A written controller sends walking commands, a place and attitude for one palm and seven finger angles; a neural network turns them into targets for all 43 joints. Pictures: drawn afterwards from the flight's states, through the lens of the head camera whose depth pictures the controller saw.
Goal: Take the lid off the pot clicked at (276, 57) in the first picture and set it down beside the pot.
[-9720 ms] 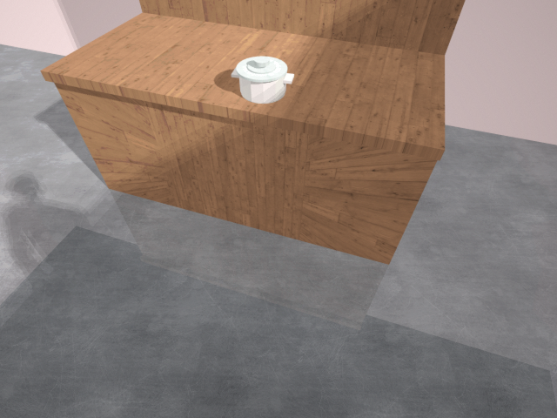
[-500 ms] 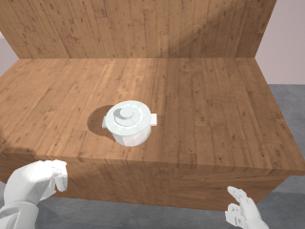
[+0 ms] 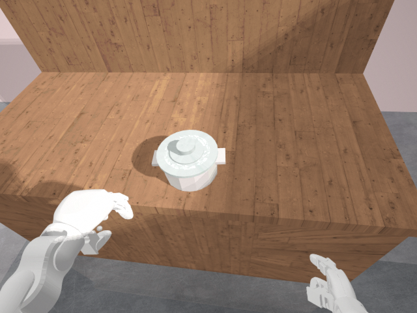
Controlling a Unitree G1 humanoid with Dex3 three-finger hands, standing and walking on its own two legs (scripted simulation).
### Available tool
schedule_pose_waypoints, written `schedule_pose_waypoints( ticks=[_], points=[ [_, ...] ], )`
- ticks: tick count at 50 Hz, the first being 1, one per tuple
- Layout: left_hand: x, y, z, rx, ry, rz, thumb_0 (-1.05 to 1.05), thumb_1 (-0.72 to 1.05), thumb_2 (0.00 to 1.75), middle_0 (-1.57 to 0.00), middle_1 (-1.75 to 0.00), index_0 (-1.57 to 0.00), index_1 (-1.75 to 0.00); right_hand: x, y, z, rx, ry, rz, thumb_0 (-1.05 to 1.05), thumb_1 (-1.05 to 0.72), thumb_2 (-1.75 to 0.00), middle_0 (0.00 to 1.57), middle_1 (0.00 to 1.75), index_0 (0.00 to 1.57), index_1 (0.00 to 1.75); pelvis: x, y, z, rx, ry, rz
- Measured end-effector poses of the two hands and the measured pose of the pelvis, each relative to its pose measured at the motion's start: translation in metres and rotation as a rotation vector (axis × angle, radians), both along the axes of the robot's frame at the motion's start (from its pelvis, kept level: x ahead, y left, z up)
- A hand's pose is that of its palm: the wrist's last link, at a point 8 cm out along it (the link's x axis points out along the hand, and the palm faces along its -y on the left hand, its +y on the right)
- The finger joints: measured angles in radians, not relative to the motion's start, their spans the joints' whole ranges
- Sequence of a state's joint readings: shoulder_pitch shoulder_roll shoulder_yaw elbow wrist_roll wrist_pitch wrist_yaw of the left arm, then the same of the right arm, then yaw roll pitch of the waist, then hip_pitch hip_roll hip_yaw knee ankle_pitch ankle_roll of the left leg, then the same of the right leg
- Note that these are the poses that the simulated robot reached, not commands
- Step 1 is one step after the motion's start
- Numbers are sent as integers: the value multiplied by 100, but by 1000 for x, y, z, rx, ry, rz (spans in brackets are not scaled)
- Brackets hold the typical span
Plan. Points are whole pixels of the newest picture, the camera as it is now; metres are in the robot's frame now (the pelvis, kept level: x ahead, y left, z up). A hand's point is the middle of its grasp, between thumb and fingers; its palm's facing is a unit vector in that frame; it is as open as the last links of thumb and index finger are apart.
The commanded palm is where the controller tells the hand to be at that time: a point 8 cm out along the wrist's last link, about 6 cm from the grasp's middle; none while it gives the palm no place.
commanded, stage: reach forward and open the fingers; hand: left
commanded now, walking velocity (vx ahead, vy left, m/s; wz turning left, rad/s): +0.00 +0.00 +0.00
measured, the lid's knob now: (185, 146) +0.51 +0.13 -0.02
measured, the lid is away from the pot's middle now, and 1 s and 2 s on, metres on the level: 0.00 0.00 0.00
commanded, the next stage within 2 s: move the open hand above the knob in 0.36 s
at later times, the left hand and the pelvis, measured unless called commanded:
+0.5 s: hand (109, 196) +0.30 +0.24 +0.05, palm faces -0.25 -0.13 -0.96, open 10.2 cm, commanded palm +0.30 +0.25 +0.12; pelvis +0.02 +0.01 +0.00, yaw +1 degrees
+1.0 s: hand (129, 172) +0.37 +0.22 +0.05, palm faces -0.26 -0.10 -0.96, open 10.2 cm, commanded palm +0.36 +0.21 +0.12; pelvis +0.03 +0.00 +0.00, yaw +1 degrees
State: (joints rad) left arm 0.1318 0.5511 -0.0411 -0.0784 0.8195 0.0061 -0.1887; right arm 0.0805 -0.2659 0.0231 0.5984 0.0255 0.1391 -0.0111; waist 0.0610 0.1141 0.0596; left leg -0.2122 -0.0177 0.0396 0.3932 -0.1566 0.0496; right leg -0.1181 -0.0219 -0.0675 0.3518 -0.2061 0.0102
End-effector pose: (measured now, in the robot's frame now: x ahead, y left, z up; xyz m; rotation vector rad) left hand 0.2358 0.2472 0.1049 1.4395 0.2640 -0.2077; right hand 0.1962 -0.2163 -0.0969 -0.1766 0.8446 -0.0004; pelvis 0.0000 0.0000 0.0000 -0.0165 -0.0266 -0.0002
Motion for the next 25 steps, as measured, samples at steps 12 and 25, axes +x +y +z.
schedule_pose_waypoints(
  ticks=[12,25],
  points=[
    [31,5,-2,-8,-21,6,0,-18,124,-84,-16,-84,-15,-8,0,-7,-8,51,-24,1,-91,-90,20,30,20,30,6,9,0,0,25,5],
    [62,3,5,-7,-56,-9,0,-23,127,-82,-9,-82,-9,7,3,-5,-2,47,-20,1,-91,-90,20,30,20,30,17,13,-1,1,58,12]
  ],
)
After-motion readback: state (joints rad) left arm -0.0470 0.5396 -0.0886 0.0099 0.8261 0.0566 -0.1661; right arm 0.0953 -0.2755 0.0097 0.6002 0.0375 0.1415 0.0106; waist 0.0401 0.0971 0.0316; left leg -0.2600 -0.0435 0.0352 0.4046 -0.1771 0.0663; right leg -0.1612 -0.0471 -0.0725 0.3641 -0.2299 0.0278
